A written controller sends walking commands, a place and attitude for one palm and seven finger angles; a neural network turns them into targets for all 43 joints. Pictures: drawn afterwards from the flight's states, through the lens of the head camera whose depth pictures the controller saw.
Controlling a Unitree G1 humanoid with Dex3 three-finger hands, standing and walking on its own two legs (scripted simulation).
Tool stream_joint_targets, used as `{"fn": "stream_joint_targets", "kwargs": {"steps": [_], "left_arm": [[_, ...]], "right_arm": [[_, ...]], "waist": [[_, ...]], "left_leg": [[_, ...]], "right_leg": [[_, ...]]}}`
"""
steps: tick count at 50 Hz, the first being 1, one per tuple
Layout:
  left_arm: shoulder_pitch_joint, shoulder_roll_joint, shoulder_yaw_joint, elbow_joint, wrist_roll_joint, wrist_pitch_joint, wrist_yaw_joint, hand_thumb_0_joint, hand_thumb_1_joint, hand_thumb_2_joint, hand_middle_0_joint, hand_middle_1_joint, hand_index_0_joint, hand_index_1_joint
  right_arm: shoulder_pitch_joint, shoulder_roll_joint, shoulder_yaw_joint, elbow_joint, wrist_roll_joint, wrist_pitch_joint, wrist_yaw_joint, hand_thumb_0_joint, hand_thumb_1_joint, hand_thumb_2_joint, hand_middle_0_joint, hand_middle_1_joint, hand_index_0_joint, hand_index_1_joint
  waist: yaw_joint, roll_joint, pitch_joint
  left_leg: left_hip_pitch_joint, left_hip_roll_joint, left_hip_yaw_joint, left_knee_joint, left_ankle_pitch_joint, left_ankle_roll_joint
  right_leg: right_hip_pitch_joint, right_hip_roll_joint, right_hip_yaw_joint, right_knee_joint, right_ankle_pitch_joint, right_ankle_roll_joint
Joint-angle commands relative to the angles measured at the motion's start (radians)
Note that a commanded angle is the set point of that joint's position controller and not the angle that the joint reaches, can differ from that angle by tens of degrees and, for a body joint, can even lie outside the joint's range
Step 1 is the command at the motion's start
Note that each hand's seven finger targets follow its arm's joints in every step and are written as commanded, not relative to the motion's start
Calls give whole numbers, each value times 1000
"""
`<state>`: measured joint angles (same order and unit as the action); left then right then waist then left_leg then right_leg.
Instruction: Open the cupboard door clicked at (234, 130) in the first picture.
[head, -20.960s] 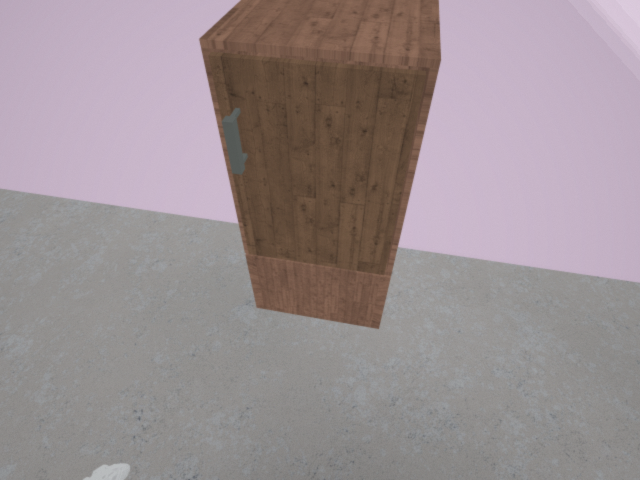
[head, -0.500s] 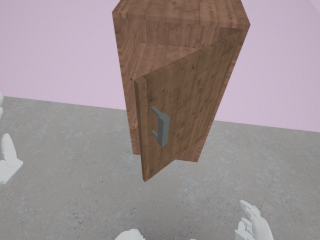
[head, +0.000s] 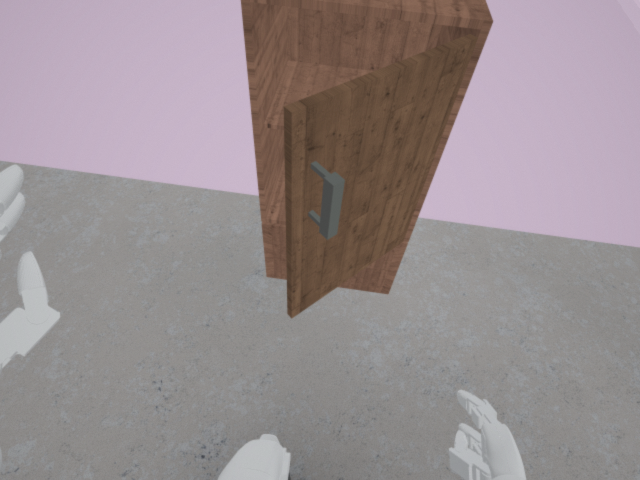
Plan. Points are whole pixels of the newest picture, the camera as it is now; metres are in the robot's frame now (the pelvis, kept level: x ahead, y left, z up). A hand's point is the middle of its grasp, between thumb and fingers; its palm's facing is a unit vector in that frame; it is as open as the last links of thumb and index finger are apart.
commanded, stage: stop stepping back and stand still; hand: left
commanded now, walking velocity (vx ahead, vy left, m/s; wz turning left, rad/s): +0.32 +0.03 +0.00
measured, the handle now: (322, 200) +0.53 +0.07 +0.00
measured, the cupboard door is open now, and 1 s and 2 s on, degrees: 47 47 47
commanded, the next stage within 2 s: let the arm hang, fingers relaxed in 0.62 s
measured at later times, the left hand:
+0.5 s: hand (17, 402) +0.13 +0.23 +0.20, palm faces +0.43 -0.75 -0.50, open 7.4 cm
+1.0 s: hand out of the picture -0.01 +0.16 -0.15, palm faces +0.00 -0.98 -0.20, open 7.4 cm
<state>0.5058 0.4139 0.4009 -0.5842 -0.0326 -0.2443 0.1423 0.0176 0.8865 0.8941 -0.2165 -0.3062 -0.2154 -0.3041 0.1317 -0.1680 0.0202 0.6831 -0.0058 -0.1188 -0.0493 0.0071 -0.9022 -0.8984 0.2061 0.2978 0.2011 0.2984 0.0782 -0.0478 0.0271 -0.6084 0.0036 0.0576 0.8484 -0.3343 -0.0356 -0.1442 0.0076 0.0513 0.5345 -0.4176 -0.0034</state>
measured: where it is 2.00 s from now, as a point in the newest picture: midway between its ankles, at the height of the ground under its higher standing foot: outside the picture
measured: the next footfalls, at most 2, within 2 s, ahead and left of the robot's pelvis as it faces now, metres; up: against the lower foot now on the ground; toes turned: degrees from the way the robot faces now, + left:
left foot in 0.06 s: +0.09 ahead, +0.09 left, +0.00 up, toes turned +2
right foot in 0.34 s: -0.04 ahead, -0.09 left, +0.00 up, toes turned -1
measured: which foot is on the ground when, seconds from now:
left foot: up 0.00-0.04, down 0.06-0.36, up 0.38-0.68, down 0.70-1.00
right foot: down 0.00-0.06, up 0.08-0.32, down 0.34-1.00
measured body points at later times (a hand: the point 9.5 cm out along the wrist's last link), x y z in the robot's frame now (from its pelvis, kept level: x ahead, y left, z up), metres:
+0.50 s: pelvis -0.07 -0.03 +0.01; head -0.09 -0.03 +0.46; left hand +0.10 +0.27 +0.22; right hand +0.04 -0.28 -0.09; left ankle -0.03 +0.11 -0.67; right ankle -0.08 -0.08 -0.73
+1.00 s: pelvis -0.08 -0.01 +0.00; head -0.07 -0.02 +0.45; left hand -0.01 +0.21 -0.13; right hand +0.03 -0.25 -0.13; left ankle -0.07 +0.13 -0.73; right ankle -0.08 -0.09 -0.73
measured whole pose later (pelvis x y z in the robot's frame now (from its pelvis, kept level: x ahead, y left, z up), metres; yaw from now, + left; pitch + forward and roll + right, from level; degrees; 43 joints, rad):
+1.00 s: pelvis -0.08 -0.01 +0.00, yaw +2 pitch -1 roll +1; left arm 0.29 0.17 -0.02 0.76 0.03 0.05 0.00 0.02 0.91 0.89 -0.21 -0.30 -0.20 -0.30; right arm 0.17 -0.23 0.01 0.86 -0.02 0.02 0.00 0.00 -0.91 -0.90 0.20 0.30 0.20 0.30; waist -0.02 0.00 0.05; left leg -0.28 0.01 -0.01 0.59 -0.30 0.00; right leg -0.25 0.01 -0.07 0.61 -0.34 -0.06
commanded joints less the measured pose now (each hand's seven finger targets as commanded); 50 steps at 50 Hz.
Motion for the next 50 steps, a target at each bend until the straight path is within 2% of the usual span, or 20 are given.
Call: {"fn": "stream_joint_targets", "kwargs": {"steps": [1,3,4,6,12,15,16,18,19,21,25,31,35,36,38,41,43,44,46,50], "left_arm": [[-57,186,163,-122,-26,-9,18,0,900,900,-200,-300,-200,-300],[-22,173,150,-134,-31,-9,15,0,900,900,-200,-300,-200,-300],[-66,190,149,-130,-20,-15,18,0,900,900,-200,-300,-200,-300],[-20,164,164,-14,-25,-5,27,0,900,900,-200,-300,-200,-300],[126,207,173,-220,-8,2,31,0,900,900,-200,-300,-200,-300],[137,201,164,-213,2,5,39,0,900,900,-200,-300,-200,-300],[126,217,175,-201,4,7,41,0,900,900,-200,-300,-200,-300],[51,264,197,-200,-4,9,42,0,900,900,-200,-300,-200,-300],[-39,276,210,-199,-8,-12,45,0,900,900,-200,-300,-200,-300],[-38,210,177,-22,-1,-18,37,0,900,900,-200,-300,-200,-300],[-77,151,97,125,9,-33,23,0,900,900,-200,-300,-200,-300],[-75,159,98,39,10,-40,34,0,900,900,-200,-300,-200,-300],[-38,198,152,-131,1,-55,41,0,900,900,-200,-300,-200,-300],[-56,-25,-302,727,95,120,-110,0,900,900,-200,-300,-200,-300],[-26,-120,-303,707,74,239,-131,0,900,900,-200,-300,-200,-300],[-158,-87,-316,836,64,237,-134,0,900,900,-200,-300,-200,-300],[-156,-42,-316,974,70,228,-135,0,900,900,-200,-300,-200,-300],[-169,6,-311,1038,72,223,-134,0,900,900,-200,-300,-200,-300],[-236,21,-326,1159,63,222,-133,0,900,900,-200,-300,-200,-300],[-275,-37,-355,1335,48,229,-121,0,900,900,-200,-300,-200,-300]], "right_arm": [[-44,-126,-36,-186,20,-54,-54,0,-900,-900,200,300,200,300],[-6,-165,-50,-195,12,-73,-40,0,-900,-900,200,300,200,300],[27,-163,-56,-188,-2,-85,-27,0,-900,-900,200,300,200,300],[0,-159,-57,-188,1,-93,-28,0,-900,-900,200,300,200,300],[-41,-160,-47,-238,-12,-80,-20,0,-900,-900,200,300,200,300],[-25,-165,-60,-238,-14,-62,-25,0,-900,-900,200,300,200,300],[-19,-158,-63,-232,-16,-54,-28,0,-900,-900,200,300,200,300],[-15,-154,-64,-216,-17,-37,-33,0,-900,-900,200,300,200,300],[3,-176,-68,-179,-28,-46,-34,0,-900,-900,200,300,200,300],[61,-156,-68,-151,-10,-57,-29,0,-900,-900,200,300,200,300],[28,-159,-67,-139,5,-64,-50,0,-900,-900,200,300,200,300],[2,-157,-66,-156,0,-86,-45,0,-900,-900,200,300,200,300],[5,-175,-74,-192,-3,-78,-34,0,-900,-900,200,300,200,300],[11,-357,-114,47,-10,-83,58,0,-900,-900,200,300,200,300],[102,-271,-103,-1,-4,18,48,0,-900,-900,200,300,200,300],[55,-263,-72,-4,-25,57,49,0,-900,-900,200,300,200,300],[10,-241,-63,9,-21,67,43,0,-900,-900,200,300,200,300],[16,-201,-59,17,-13,75,42,0,-900,-900,200,300,200,300],[37,-192,-60,64,-18,106,41,0,-900,-900,200,300,200,300],[76,-140,-41,168,-18,124,34,0,-900,-900,200,300,200,300]], "waist": [[-110,15,-193],[-87,366,-221],[-84,270,-193],[-87,110,-97],[-74,340,-89],[-77,285,-91],[-80,181,-88],[-71,-159,-46],[-90,-67,-18],[-120,-21,-80],[-97,-10,9],[-60,-147,-22],[-65,93,-140],[-121,150,-71],[-92,209,-134],[-76,92,-119],[-39,-95,-148],[-51,-194,-143],[-83,-200,-90],[-109,76,-74]], "left_leg": [[465,-48,41,-350,295,30],[641,244,-270,-474,791,132],[547,298,-377,-553,585,159],[437,302,-379,-647,239,170],[107,178,-173,-801,-335,88],[73,118,-94,-669,-347,59],[115,70,-53,-516,-271,49],[74,-14,-57,52,-60,30],[35,11,-82,185,-13,18],[52,39,-84,224,45,11],[93,34,-14,9,78,36],[272,9,39,-326,42,79],[469,92,-63,-457,330,102],[404,146,-130,-280,679,117],[496,196,-151,-317,916,147],[348,243,-252,-393,771,200],[281,134,-151,-306,465,118],[263,37,-80,-247,253,66],[289,-5,-60,-213,-58,41],[434,37,-85,-357,254,46]], "right_leg": [[-77,-119,-22,69,825,-31],[-258,-5,-53,324,-9,25],[-239,20,10,414,-192,12],[-262,9,-7,362,-117,19],[80,50,-148,156,-14,2],[170,51,-183,-38,-31,-23],[117,5,-119,-165,-44,-45],[-131,-358,427,-436,-245,-198],[-162,-392,397,-430,-113,-213],[-147,-313,288,-372,-177,-151],[-124,-244,135,-322,60,-90],[-30,-228,126,-278,165,-50],[11,-124,37,-86,427,3],[-165,-156,-76,121,656,-1],[-187,-64,-92,147,286,-10],[-134,-19,-71,176,-11,-9],[23,-83,-3,-23,335,-21],[34,-194,122,-100,523,-56],[-32,-257,170,-155,569,-128],[-74,-171,83,-118,522,-81]]}}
